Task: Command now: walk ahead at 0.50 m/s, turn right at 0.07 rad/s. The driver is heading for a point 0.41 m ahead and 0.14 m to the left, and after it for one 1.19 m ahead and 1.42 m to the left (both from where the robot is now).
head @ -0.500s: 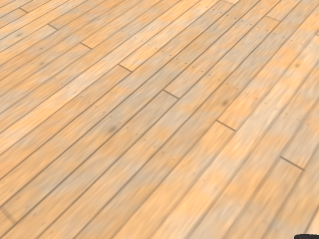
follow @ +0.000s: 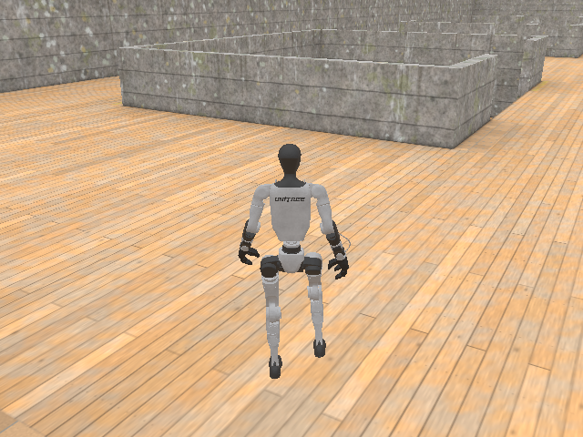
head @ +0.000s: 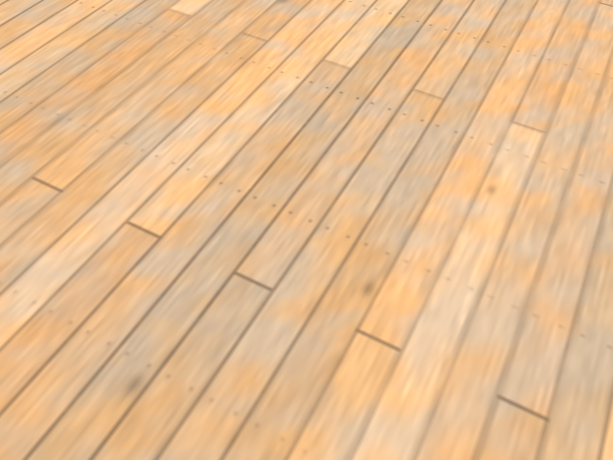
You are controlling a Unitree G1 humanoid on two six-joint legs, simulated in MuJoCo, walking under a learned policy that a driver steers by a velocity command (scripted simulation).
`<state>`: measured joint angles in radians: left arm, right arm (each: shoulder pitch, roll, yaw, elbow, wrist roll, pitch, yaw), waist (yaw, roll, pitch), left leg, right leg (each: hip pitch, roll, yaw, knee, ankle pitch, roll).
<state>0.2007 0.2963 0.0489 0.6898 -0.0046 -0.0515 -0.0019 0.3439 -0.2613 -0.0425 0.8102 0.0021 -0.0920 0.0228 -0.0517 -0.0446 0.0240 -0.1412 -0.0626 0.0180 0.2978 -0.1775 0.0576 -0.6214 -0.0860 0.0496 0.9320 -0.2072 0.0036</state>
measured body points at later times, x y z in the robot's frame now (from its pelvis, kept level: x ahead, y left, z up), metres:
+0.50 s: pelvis +0.27 -0.05 +0.00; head +0.29 -0.05 +0.45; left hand +0.28 +0.24 -0.12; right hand +0.46 -0.29 -0.11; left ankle +0.32 +0.13 -0.67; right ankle +0.27 -0.15 -0.75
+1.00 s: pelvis +0.42 +0.03 -0.01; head +0.46 +0.06 +0.43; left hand +0.44 +0.35 -0.12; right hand +0.69 -0.16 -0.10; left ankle +0.46 +0.13 -0.75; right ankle +0.55 -0.11 -0.70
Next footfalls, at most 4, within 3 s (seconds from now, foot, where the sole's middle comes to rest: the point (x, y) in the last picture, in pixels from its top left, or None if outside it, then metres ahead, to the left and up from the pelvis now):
0.24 right None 0.31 -0.15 -0.78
0.70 left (231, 458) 0.50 0.15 -0.78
1.16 right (323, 412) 0.59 -0.06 -0.78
1.60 left None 0.38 0.11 -0.78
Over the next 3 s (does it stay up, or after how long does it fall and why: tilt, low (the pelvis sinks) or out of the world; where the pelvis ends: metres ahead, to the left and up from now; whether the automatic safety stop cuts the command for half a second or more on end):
stays up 0.70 0.67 -0.01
